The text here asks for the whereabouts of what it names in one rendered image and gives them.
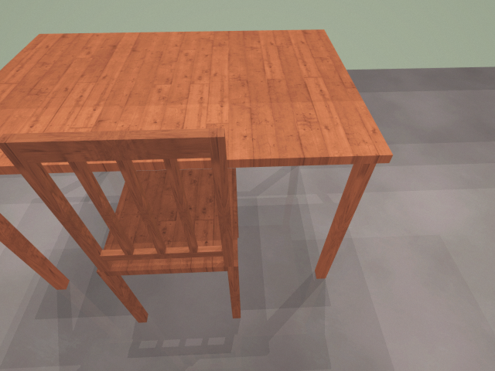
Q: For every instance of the table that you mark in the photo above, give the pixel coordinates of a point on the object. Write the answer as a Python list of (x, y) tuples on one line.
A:
[(283, 97)]

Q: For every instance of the chair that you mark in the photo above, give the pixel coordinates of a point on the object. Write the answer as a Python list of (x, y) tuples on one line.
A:
[(166, 222)]

